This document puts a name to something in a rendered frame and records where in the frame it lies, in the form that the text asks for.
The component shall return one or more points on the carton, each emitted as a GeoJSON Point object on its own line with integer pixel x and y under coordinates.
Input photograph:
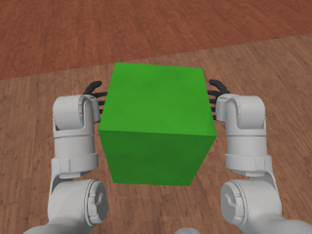
{"type": "Point", "coordinates": [157, 125]}

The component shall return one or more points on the robot left hand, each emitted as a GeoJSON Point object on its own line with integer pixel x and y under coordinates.
{"type": "Point", "coordinates": [89, 90]}

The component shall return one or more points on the right robot forearm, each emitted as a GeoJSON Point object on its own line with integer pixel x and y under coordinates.
{"type": "Point", "coordinates": [244, 118]}

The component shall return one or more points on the right robot upper arm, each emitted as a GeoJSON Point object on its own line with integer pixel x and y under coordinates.
{"type": "Point", "coordinates": [253, 205]}

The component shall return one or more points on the left robot forearm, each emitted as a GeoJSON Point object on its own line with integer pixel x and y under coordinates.
{"type": "Point", "coordinates": [74, 119]}

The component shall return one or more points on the left robot upper arm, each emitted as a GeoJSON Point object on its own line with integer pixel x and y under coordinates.
{"type": "Point", "coordinates": [75, 207]}

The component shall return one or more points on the robot right hand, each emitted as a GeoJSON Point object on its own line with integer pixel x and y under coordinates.
{"type": "Point", "coordinates": [223, 91]}

